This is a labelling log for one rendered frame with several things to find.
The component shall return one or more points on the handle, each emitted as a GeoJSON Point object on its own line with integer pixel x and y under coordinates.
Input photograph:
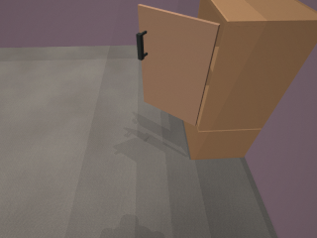
{"type": "Point", "coordinates": [140, 45]}

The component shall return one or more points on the cupboard door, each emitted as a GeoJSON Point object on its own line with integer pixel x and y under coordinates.
{"type": "Point", "coordinates": [175, 71]}

